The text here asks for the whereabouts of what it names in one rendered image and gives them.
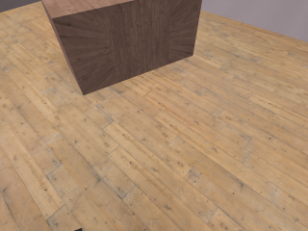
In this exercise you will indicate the pedestal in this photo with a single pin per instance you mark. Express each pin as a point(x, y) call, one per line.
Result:
point(106, 42)

